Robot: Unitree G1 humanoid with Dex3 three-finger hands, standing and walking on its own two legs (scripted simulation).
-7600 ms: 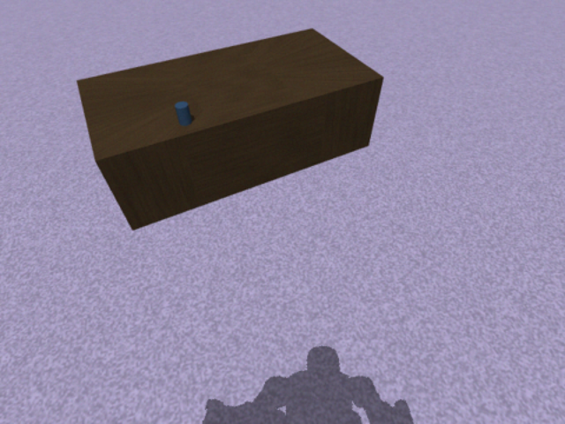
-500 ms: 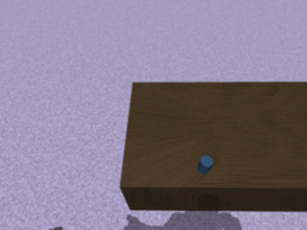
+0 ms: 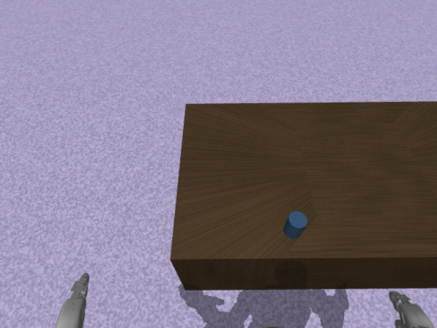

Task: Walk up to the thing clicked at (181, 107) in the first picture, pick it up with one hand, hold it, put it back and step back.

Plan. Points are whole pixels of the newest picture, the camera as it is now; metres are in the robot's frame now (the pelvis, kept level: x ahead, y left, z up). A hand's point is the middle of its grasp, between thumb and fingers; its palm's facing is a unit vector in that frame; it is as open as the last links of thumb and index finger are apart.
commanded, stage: go down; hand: right
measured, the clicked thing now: (294, 225) +0.43 -0.20 -0.29
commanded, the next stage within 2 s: none
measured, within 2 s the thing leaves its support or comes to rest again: neither
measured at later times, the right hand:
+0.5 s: hand (390, 316) +0.17 -0.30 -0.10, palm faces +0.09 +0.95 -0.29, open 17.7 cm
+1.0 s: hand (413, 269) +0.24 -0.34 -0.05, palm faces +0.17 +0.96 -0.22, open 17.4 cm
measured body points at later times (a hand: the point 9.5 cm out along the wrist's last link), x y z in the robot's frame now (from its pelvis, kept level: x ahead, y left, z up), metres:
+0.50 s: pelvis +0.02 +0.00 -0.01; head +0.06 -0.01 +0.43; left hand +0.17 +0.27 -0.06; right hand +0.17 -0.35 -0.08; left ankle -0.04 +0.13 -0.72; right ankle +0.04 -0.12 -0.72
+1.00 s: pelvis +0.00 +0.00 -0.02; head +0.04 -0.02 +0.43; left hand +0.15 +0.27 -0.06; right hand +0.23 -0.39 -0.04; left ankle -0.04 +0.13 -0.72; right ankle +0.04 -0.12 -0.72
